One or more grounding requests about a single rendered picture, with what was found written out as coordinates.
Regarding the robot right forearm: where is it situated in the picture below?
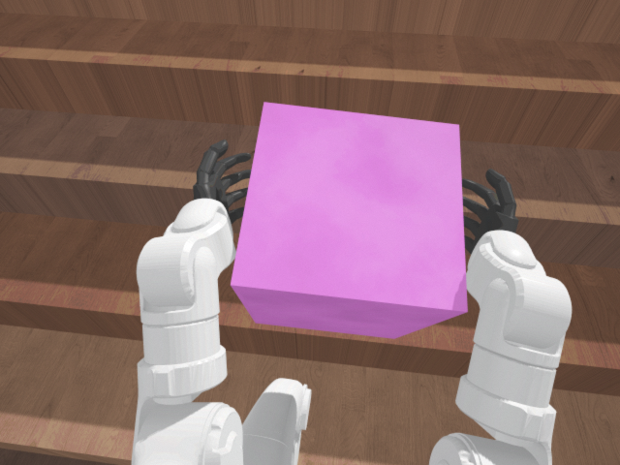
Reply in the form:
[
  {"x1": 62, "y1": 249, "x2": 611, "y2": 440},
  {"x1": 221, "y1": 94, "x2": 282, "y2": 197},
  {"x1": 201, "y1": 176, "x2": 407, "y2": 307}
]
[{"x1": 455, "y1": 231, "x2": 572, "y2": 465}]

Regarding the robot left hand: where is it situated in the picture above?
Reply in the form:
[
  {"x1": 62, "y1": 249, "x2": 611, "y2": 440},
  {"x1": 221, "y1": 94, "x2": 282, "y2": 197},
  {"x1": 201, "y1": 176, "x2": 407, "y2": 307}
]
[{"x1": 193, "y1": 139, "x2": 251, "y2": 224}]

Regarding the robot left thigh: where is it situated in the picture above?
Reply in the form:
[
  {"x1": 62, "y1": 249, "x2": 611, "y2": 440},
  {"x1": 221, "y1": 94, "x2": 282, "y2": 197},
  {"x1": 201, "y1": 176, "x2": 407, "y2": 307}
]
[{"x1": 242, "y1": 378, "x2": 311, "y2": 465}]

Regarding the robot right hand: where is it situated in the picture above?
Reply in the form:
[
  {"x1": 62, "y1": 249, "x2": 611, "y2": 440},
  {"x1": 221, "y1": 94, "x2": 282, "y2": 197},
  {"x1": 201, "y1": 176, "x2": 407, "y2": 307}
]
[{"x1": 462, "y1": 169, "x2": 518, "y2": 255}]

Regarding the right robot upper arm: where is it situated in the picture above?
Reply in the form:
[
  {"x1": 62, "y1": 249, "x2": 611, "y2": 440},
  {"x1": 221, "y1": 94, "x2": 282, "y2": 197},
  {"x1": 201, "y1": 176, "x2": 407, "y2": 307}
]
[{"x1": 429, "y1": 433, "x2": 540, "y2": 465}]

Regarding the robot left forearm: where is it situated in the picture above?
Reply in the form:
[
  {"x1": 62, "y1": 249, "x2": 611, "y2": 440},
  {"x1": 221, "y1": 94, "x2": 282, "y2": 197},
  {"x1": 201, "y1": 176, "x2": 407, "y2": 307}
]
[{"x1": 132, "y1": 199, "x2": 236, "y2": 465}]

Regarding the left robot upper arm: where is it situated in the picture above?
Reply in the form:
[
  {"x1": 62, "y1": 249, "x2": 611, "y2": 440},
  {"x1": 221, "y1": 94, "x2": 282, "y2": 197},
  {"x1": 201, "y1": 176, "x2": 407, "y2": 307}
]
[{"x1": 133, "y1": 402, "x2": 243, "y2": 465}]

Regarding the carton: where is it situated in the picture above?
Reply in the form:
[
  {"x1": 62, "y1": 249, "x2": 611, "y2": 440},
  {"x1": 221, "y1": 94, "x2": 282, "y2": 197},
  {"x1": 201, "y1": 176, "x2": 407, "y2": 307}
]
[{"x1": 231, "y1": 102, "x2": 468, "y2": 339}]

